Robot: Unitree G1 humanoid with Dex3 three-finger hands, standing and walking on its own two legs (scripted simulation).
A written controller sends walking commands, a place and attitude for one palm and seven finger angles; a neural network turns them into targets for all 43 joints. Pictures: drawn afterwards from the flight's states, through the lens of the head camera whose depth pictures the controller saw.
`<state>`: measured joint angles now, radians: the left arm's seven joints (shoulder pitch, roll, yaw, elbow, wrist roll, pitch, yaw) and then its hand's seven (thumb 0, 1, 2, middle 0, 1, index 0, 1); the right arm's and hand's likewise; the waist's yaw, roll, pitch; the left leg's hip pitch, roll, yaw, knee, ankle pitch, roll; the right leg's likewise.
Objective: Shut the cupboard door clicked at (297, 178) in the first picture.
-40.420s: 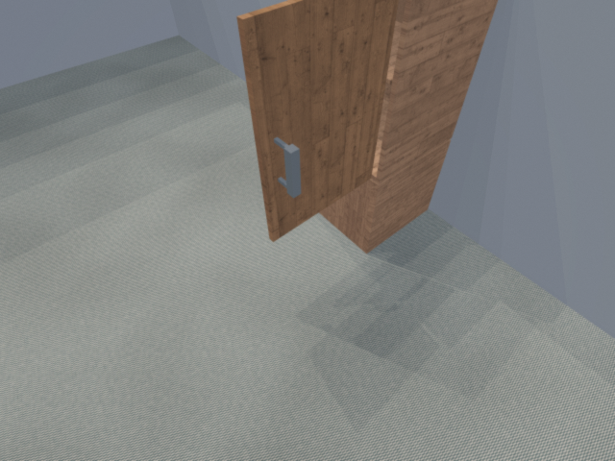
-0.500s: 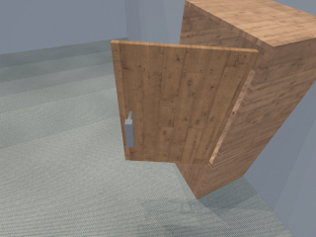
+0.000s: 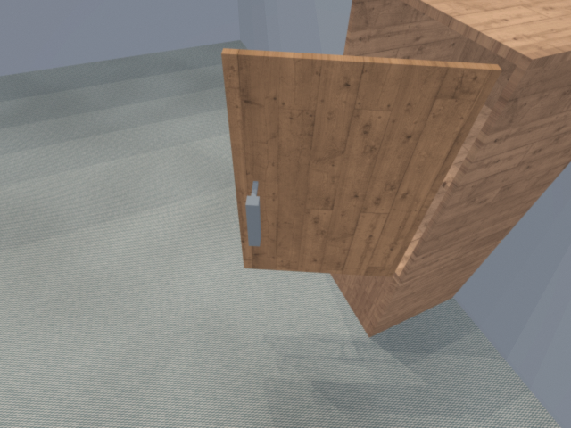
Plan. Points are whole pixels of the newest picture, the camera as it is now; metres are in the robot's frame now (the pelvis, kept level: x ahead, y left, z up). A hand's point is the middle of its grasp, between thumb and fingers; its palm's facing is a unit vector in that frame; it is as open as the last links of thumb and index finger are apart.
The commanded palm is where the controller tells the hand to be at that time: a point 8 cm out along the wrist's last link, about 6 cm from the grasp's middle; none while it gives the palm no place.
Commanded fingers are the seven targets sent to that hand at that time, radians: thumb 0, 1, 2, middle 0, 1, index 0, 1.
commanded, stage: look again from close up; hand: left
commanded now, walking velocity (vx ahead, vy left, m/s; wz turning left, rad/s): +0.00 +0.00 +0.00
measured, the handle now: (255, 214) +0.53 +0.10 -0.08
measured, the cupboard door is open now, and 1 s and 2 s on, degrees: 63 63 63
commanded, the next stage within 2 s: shuffle to correct the standing spot in 0.62 s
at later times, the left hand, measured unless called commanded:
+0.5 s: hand out of the picture +0.03 +0.19 -0.16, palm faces +0.04 -0.95 -0.30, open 7.3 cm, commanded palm none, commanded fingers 0.00 0.90 0.90 -0.20 -0.30 -0.20 -0.30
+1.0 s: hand out of the picture -0.06 +0.14 -0.19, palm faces +0.02 -0.99 -0.15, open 7.3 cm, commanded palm none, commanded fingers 0.00 0.90 0.90 -0.20 -0.30 -0.20 -0.30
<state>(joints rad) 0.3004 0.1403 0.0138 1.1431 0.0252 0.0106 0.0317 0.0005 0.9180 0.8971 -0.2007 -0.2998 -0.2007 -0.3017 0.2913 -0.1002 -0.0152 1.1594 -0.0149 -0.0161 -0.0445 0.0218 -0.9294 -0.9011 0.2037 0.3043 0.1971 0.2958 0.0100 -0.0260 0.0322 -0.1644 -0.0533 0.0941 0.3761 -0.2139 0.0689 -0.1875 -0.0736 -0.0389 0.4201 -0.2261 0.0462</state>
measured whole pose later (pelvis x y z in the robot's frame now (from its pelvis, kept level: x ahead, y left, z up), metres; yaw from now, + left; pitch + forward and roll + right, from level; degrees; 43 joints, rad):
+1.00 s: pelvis -0.03 -0.03 +0.00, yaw +1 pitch -2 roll -1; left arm 0.37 0.17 -0.01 1.10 0.03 0.01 0.01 0.00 0.91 0.90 -0.20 -0.30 -0.20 -0.30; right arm 0.36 -0.14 0.00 1.15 -0.03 0.02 -0.01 0.00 -0.91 -0.90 0.20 0.30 0.20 0.30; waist -0.01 -0.03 -0.01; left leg -0.22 0.00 0.05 0.47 -0.22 0.03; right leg -0.21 -0.02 -0.08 0.48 -0.28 -0.01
